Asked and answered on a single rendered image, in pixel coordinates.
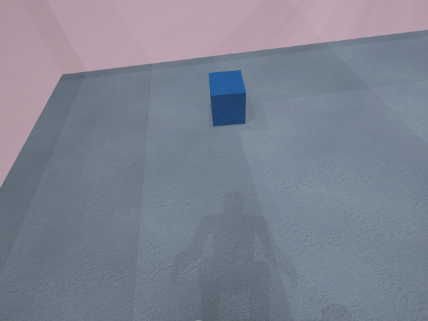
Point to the carton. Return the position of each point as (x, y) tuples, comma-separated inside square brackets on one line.
[(228, 98)]

